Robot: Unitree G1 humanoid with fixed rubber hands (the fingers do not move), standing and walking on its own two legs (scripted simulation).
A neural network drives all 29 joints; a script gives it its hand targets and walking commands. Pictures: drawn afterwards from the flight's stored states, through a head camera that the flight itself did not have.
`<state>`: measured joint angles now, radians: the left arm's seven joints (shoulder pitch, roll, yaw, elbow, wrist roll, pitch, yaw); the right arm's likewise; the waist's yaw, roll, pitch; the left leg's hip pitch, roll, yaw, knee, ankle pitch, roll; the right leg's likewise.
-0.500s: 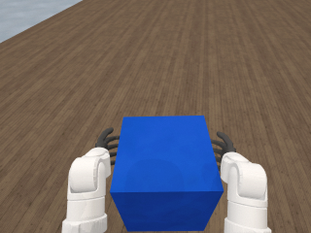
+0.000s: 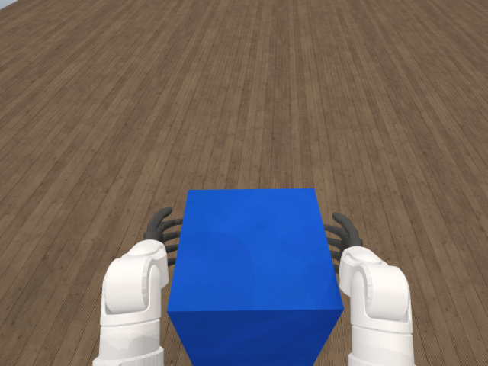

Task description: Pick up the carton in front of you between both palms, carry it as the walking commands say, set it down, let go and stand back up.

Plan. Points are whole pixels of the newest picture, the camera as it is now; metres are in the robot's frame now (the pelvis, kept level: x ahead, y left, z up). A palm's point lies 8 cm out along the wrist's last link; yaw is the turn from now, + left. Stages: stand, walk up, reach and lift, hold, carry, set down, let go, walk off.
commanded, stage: carry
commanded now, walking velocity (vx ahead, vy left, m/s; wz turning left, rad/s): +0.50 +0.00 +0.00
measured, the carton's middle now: (252, 281) +0.26 +0.00 -0.01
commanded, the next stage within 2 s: none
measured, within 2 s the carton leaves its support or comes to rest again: neither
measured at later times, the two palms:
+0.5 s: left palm (195, 117) +0.59 +0.13 +0.09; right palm (326, 121) +0.61 -0.17 +0.08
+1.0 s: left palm (197, 69) +0.81 +0.16 +0.09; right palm (306, 73) +0.81 -0.14 +0.09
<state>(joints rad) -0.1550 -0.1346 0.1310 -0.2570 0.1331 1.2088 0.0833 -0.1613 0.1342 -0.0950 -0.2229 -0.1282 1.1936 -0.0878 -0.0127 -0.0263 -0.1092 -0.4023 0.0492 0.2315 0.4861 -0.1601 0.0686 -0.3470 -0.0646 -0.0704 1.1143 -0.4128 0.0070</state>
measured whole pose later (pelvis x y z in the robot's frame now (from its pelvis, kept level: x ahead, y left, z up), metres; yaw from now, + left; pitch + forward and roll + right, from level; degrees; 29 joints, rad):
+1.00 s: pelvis +0.54 +0.00 +0.00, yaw +1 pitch +5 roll +1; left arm -0.20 -0.14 0.14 -0.31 0.13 1.21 0.08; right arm -0.20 0.14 -0.11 -0.29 -0.13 1.20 -0.09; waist 0.00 -0.03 -0.10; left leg -0.37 0.04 0.21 0.50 -0.20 0.05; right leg -0.10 -0.08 -0.14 0.47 -0.40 0.04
